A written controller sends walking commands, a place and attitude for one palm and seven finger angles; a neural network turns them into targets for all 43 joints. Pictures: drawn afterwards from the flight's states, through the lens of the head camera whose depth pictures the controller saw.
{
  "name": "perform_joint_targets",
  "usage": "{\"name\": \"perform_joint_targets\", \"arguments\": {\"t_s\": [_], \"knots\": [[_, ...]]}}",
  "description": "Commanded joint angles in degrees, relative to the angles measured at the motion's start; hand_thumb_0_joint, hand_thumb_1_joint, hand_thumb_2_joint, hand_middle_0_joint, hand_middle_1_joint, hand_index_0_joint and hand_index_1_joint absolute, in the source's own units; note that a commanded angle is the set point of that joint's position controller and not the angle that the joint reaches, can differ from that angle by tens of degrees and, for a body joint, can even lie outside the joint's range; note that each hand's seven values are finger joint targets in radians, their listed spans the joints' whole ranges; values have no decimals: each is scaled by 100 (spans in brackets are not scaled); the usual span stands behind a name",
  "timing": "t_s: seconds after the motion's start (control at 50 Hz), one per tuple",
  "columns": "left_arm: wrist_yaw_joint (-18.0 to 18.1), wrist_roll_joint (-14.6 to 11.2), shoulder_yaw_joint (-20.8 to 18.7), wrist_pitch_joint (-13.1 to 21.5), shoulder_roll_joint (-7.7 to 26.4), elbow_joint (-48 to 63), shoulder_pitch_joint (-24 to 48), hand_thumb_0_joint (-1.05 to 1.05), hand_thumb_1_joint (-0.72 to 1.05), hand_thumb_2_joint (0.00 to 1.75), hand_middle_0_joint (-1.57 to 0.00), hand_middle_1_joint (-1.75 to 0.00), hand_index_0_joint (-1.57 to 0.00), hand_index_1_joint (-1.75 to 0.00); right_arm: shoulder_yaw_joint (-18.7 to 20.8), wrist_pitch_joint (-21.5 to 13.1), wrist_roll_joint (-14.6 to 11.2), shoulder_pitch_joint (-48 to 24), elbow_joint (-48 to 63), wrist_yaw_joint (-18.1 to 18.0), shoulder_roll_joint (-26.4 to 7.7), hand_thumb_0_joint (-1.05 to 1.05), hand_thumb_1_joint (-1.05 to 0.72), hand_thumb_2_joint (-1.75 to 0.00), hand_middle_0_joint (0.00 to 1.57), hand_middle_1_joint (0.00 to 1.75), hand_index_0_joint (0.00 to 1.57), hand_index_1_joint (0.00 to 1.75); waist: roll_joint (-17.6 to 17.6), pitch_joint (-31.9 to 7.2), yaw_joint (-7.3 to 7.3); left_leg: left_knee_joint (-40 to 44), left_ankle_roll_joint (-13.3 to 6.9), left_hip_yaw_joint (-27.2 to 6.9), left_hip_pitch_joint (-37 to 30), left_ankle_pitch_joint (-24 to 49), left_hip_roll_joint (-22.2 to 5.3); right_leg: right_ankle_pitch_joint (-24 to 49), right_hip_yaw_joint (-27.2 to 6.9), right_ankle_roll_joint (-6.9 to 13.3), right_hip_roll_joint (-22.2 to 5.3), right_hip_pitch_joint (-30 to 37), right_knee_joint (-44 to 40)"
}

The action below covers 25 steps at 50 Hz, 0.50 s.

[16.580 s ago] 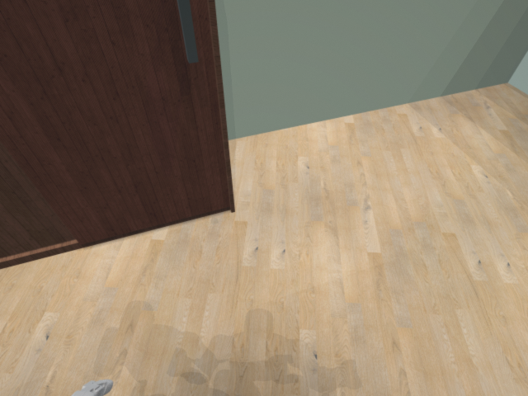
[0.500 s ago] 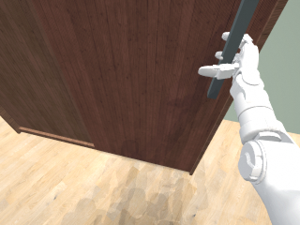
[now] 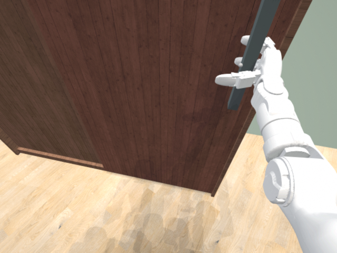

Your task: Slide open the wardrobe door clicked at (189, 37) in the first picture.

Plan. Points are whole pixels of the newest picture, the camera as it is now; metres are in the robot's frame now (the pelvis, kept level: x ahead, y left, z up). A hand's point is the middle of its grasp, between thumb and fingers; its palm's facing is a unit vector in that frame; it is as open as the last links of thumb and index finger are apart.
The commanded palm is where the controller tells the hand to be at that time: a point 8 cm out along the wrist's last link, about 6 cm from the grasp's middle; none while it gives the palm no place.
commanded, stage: slide the fingers in behind the handle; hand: right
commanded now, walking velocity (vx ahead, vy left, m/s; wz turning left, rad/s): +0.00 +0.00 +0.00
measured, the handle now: (247, 58) +0.56 -0.09 +0.20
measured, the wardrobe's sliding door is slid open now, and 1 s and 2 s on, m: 0.00 0.00 0.00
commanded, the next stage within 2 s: grip the handle and tug to test in 0.32 s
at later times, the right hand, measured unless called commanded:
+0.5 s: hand (240, 65) +0.50 -0.07 +0.21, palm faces +0.05 +1.00 +0.01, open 13.9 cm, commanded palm +0.48 -0.12 +0.21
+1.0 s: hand (244, 67) +0.50 -0.08 +0.21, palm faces +0.06 +1.00 +0.01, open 7.3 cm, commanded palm +0.47 -0.13 +0.21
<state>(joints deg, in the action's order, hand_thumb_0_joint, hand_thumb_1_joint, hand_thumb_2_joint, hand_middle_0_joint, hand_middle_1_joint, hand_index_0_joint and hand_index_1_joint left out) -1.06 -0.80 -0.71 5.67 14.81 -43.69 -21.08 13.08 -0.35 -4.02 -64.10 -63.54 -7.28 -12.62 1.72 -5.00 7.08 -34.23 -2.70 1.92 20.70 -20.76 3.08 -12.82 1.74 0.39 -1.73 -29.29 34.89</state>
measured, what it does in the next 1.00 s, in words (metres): stands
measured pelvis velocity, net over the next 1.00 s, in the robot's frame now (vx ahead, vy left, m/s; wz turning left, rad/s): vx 0.00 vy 0.00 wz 0.00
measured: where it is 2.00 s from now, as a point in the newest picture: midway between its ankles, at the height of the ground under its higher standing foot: outside the picture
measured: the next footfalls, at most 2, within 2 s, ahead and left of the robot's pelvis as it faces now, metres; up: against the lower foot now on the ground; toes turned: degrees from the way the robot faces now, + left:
none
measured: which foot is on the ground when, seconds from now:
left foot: down 0.00-1.00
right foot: down 0.00-1.00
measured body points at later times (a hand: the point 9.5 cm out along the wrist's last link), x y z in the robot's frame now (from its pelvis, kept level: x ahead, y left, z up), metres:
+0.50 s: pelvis +0.00 +0.00 +0.00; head +0.02 +0.00 +0.45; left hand +0.02 +0.26 -0.13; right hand +0.49 -0.12 +0.21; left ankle -0.04 +0.09 -0.73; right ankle +0.05 -0.12 -0.73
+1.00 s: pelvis +0.00 +0.00 +0.00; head +0.02 +0.00 +0.45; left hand +0.02 +0.26 -0.12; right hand +0.49 -0.13 +0.21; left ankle -0.04 +0.09 -0.73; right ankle +0.05 -0.12 -0.73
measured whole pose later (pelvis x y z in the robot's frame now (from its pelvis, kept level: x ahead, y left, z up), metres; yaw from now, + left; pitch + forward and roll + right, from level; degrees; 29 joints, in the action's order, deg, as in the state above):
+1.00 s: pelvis +0.00 +0.00 +0.00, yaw +0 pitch +7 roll +1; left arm -0.8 -0.8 -0.6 6.3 14.7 -44.1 -22.3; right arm 13.0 -0.6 -4.6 -63.2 -63.0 -7.5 -13.9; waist 2.0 -4.5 7.6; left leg -34.3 -2.5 1.8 20.9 -20.4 3.3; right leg -12.8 1.7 0.6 -1.9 -29.7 35.5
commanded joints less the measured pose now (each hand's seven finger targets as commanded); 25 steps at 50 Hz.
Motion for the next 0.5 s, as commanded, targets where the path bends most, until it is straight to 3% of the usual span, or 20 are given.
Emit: {"name": "perform_joint_targets", "arguments": {"t_s": [0.0,0.08,0.2,0.24,0.3,0.36,0.4,0.44,0.48], "knots": [[76,14,-267,177,813,469,-348,0,90,90,-20,-30,-20,-30,-18,-349,6,-3291,1381,-76,-881,0,50,-30,30,120,30,120,-321,-1904,62,514,274,-228,237,2399,29,1154,-236,202,216,1921,-24],[73,10,-274,199,800,461,-306,0,90,90,-20,-30,-20,-30,-85,-355,-34,-3345,1509,-99,-769,0,50,-30,30,120,30,120,-272,-2021,67,483,242,-202,285,2438,53,1295,-267,185,199,2068,-4],[109,22,-252,176,823,451,-344,0,90,90,-20,-30,-20,-30,159,-313,-2,-3145,1374,-83,-1098,0,50,-30,30,120,30,120,-381,-1879,0,522,253,-228,144,2391,43,1180,-238,198,215,1838,-49],[101,22,-233,174,783,437,-329,0,90,90,-20,-30,-20,-30,-14,-316,30,-3386,1347,-100,-908,0,50,-30,30,120,30,120,-280,-1715,112,538,252,-205,310,2210,41,1029,-255,193,204,1818,-59],[110,30,-260,195,824,422,-386,0,90,90,-20,-30,-20,-30,83,-371,28,-3340,1315,-101,-1046,0,50,-30,30,120,30,120,-244,-1890,48,514,228,-214,295,2171,52,1097,-278,180,191,1910,-40],[98,33,-254,246,791,397,-382,0,90,90,-20,-30,-20,-30,-114,-429,-5,-3591,1395,-85,-795,0,50,-30,30,120,30,120,-118,-1900,165,518,230,-189,479,2066,61,1089,-301,170,176,2043,-6],[102,31,-272,255,816,411,-396,0,90,90,-20,-30,-20,-30,-24,-428,-25,-3326,1292,-83,-867,0,50,-30,30,120,30,120,-237,-1960,79,518,224,-195,395,2084,72,1109,-301,174,182,2019,-17],[94,31,-252,246,806,383,-400,0,90,90,-20,-30,-20,-30,-80,-394,-21,-3488,1228,-85,-804,0,41,-34,31,121,31,121,-222,-1850,154,520,235,-196,442,2088,56,1042,-288,180,190,1917,-13],[87,38,-252,230,821,358,-420,0,90,90,-20,-30,-20,-30,19,-369,4,-3471,1074,-117,-939,0,31,-38,32,123,32,123,-352,-1744,141,532,250,-214,413,2065,43,914,-276,186,196,1752,-33]]}}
